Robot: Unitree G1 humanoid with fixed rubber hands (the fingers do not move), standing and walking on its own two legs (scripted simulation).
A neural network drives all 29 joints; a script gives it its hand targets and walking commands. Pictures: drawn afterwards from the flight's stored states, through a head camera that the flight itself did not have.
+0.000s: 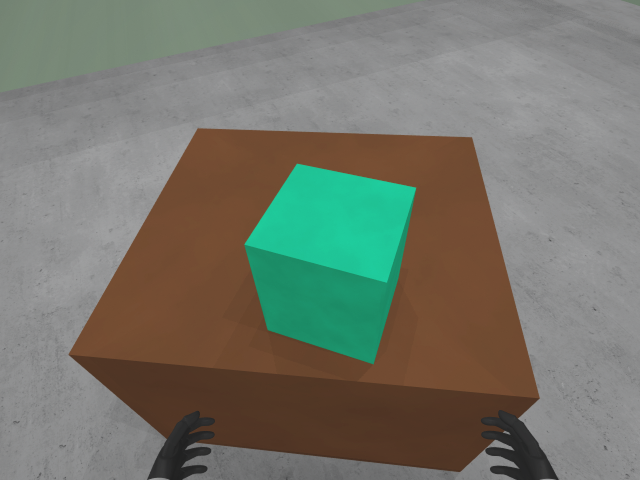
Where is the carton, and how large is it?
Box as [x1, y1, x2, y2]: [244, 164, 415, 363]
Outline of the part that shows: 296,164 244,244 267,328 269,330 373,363 398,277 415,188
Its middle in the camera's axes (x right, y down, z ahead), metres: +0.03 +0.04 +0.69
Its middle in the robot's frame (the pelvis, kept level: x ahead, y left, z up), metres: +0.48 +0.01 -0.07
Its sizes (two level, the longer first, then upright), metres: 0.210 0.200 0.250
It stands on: a pedestal, 0.56 m high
